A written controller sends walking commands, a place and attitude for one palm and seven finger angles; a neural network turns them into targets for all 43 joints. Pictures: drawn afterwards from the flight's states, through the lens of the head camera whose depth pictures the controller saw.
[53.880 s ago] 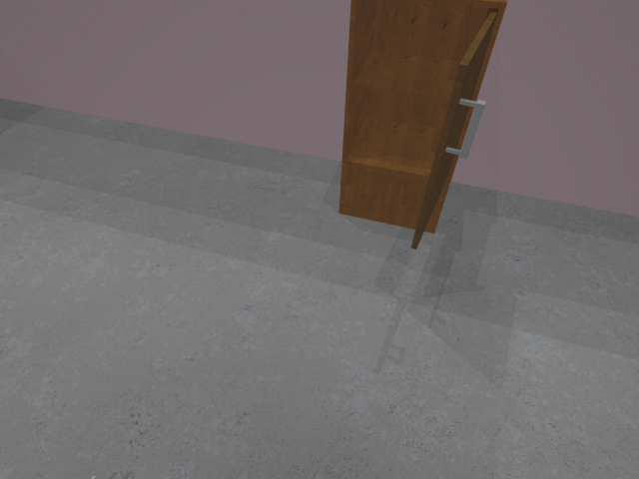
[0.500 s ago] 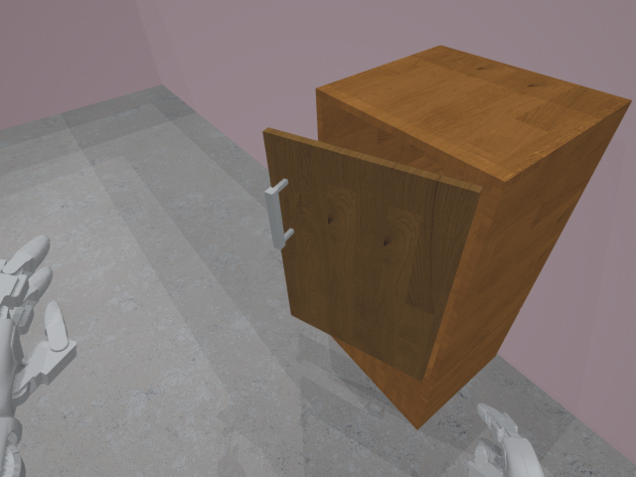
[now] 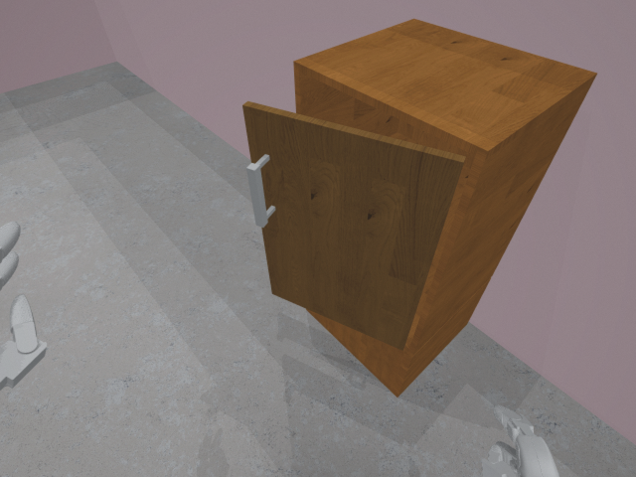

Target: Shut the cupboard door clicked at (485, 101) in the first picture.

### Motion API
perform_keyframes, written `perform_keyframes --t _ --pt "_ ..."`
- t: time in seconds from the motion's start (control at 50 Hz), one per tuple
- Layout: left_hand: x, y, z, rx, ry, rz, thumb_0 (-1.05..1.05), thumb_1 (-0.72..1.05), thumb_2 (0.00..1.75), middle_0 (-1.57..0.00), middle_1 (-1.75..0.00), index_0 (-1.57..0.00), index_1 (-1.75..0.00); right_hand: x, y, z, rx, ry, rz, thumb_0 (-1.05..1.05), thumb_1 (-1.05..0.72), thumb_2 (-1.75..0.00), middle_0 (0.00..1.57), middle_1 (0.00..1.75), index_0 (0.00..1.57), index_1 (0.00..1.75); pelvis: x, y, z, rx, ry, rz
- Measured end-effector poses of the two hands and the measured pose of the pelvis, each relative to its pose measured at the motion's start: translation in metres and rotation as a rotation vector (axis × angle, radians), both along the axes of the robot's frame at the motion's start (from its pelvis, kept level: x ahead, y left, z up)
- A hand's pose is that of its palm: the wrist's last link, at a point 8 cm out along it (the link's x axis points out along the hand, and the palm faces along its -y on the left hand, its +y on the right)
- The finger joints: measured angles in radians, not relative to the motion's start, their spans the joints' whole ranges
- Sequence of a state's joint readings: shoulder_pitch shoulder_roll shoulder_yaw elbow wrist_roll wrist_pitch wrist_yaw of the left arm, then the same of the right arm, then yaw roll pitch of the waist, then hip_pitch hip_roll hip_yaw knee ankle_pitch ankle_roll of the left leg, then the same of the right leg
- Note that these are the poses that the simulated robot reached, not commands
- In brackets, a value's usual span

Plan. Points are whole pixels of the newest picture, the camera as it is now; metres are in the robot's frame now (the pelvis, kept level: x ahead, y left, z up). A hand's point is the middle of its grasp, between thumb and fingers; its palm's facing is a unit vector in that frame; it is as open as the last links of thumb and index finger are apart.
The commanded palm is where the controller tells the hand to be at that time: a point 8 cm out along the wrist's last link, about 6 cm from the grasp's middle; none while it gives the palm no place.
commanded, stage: step back with the hand held close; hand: left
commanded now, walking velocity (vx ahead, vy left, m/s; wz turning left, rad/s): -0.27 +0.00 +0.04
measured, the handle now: (263, 191) +0.66 +0.15 -0.03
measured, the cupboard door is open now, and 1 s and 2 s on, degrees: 21 21 21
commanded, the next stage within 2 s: stop stepping back and stand still in 1.20 s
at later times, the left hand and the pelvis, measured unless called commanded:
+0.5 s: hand out of the picture +0.13 +0.28 +0.17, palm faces +0.48 -0.76 -0.44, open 7.4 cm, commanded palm +0.07 +0.31 +0.18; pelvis -0.06 +0.01 -0.02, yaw +1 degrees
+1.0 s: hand out of the picture +0.07 +0.28 +0.17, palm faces +0.46 -0.80 -0.38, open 7.4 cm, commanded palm +0.00 +0.30 +0.18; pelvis -0.14 +0.01 -0.01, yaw -1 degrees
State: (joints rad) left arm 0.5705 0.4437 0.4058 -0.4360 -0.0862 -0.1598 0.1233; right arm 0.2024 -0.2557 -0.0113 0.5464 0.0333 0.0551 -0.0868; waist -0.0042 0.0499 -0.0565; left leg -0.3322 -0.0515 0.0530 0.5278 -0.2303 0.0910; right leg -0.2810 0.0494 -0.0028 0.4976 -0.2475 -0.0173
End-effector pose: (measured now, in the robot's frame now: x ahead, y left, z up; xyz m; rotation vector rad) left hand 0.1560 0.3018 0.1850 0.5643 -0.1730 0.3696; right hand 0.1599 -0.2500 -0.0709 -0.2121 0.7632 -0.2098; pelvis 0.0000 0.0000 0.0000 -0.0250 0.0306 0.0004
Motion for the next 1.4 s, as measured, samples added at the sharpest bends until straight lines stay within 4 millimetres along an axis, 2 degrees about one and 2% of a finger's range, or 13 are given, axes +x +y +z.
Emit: perform_keyframes --t 0.26,0.48,0.66,0.76,0.88,0.94,1.0,1.06,1.14,1.24,1.3,1.34,1.4 --pt "-0.047 0.016 -0.004 0.019 -0.108 0.044 0.01 0.89 0.9 -0.21 -0.3 -0.21 -0.3 -0.043 0.018 -0.005 -0.032 -0.019 0.06 0.01 -0.9 -0.9 0.21 0.3 0.2 0.3 -0.04 0.008 -0.01 -0.016 -0.026 0.011" --pt "-0.064 0.011 -0.003 0.044 -0.191 0.009 0.01 0.89 0.9 -0.21 -0.3 -0.21 -0.3 -0.075 0.015 -0.014 -0.043 -0.003 0.063 0.01 -0.9 -0.9 0.21 0.3 0.2 0.3 -0.063 0.007 -0.02 -0.021 -0.039 0.014" --pt "-0.079 0.015 -0.004 0.045 -0.213 -0.014 0.01 0.89 0.9 -0.21 -0.3 -0.21 -0.3 -0.098 0.014 -0.012 -0.066 0.018 0.049 0.01 -0.9 -0.9 0.21 0.3 0.2 0.3 -0.079 0.011 -0.02 -0.024 -0.026 0.024" --pt "-0.092 0.023 -0.002 0.073 -0.219 -0.013 0.01 0.88 0.9 -0.21 -0.3 -0.21 -0.3 -0.104 0.02 -0.012 -0.079 0.011 0.063 0.01 -0.9 -0.9 0.21 0.3 0.2 0.3 -0.088 0.015 -0.022 -0.051 -0.028 0.066" --pt "-0.119 0.036 0.002 0.056 -0.225 0.054 0.01 0.89 0.9 -0.21 -0.3 -0.21 -0.3 -0.099 0.034 -0.011 -0.058 0.005 0.122 0.01 -0.9 -0.9 0.21 0.3 0.2 0.3 -0.098 0.012 -0.017 -0.054 0.042 0.055" --pt "-0.125 0.029 -0.005 0.021 -0.213 0.046 0.01 0.89 0.9 -0.21 -0.3 -0.21 -0.3 -0.097 0.041 -0.009 -0.039 -0.016 0.162 0.01 -0.9 -0.9 0.21 0.3 0.2 0.3 -0.115 0.008 -0.016 -0.036 0.085 0.002" --pt "-0.125 0.011 -0.008 -0.028 -0.208 -0.018 0.01 0.89 0.9 -0.21 -0.3 -0.21 -0.3 -0.103 0.043 -0.006 -0.021 -0.038 0.171 0.01 -0.9 -0.9 0.21 0.3 0.2 0.3 -0.139 0.005 -0.012 -0.063 0.067 -0.009" --pt "-0.133 -0.007 -0.003 -0.023 -0.22 -0.121 0.01 0.89 0.9 -0.21 -0.3 -0.21 -0.3 -0.116 0.041 0.002 -0.007 -0.089 0.148 0.01 -0.9 -0.9 0.21 0.3 0.2 0.3 -0.16 0.0 -0.014 -0.063 0.034 -0.004" --pt "-0.165 -0.015 0.009 0.045 -0.194 -0.179 0.01 0.89 0.9 -0.21 -0.3 -0.21 -0.3 -0.144 0.032 0.013 -0.003 -0.142 0.115 0.01 -0.9 -0.9 0.21 0.3 0.2 0.3 -0.182 -0.006 -0.016 -0.067 0.011 0.027" --pt "-0.213 0.004 0.014 0.071 -0.18 -0.062 0.01 0.88 0.9 -0.22 -0.3 -0.22 -0.3 -0.192 0.015 0.016 -0.06 -0.047 0.075 0.01 -0.9 -0.9 0.21 0.3 0.2 0.3 -0.19 -0.003 -0.005 -0.002 0.006 -0.014" --pt "-0.222 0.018 0.006 -0.007 -0.214 0.021 0.01 0.88 0.9 -0.21 -0.3 -0.21 -0.3 -0.217 0.009 0.008 -0.108 0.018 0.065 0.01 -0.9 -0.9 0.21 0.3 0.2 0.3 -0.203 0.007 -0.005 -0.01 0.004 -0.004" --pt "-0.222 0.025 -0.001 -0.049 -0.228 0.031 0.01 0.88 0.9 -0.21 -0.3 -0.21 -0.3 -0.232 0.008 0.001 -0.118 0.043 0.044 0.01 -0.9 -0.9 0.21 0.3 0.2 0.3 -0.219 0.014 -0.009 -0.024 0.0 0.017" --pt "-0.227 0.025 -0.012 -0.075 -0.165 -0.003 0.01 0.89 0.9 -0.21 -0.3 -0.21 -0.3 -0.255 0.016 0.002 -0.086 0.03 0.015 0.01 -0.9 -0.9 0.2 0.3 0.2 0.3 -0.245 0.017 -0.007 -0.011 -0.01 -0.009"
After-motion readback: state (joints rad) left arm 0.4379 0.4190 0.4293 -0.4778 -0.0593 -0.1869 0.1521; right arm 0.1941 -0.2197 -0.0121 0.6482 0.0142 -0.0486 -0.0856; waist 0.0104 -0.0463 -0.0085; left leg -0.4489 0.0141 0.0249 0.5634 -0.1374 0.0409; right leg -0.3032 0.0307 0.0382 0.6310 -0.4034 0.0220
